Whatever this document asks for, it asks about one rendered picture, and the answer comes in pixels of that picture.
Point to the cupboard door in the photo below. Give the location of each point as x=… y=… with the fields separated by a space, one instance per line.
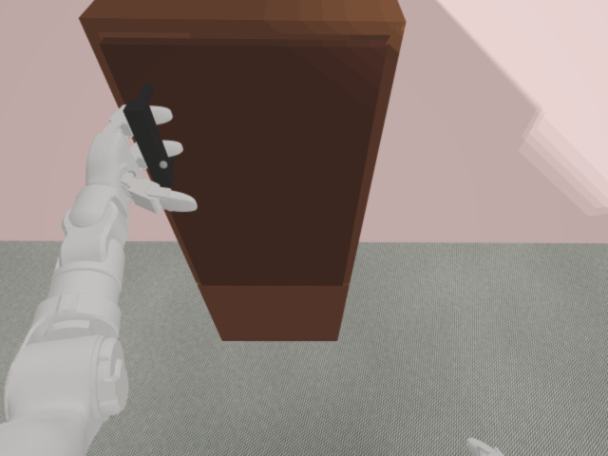
x=275 y=135

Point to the handle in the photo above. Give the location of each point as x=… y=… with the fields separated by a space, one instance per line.
x=148 y=138

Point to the robot left forearm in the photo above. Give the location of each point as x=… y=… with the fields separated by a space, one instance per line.
x=87 y=280

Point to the robot left upper arm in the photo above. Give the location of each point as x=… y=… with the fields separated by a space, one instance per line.
x=60 y=393

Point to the robot left hand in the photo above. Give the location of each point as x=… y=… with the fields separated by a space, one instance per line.
x=109 y=160

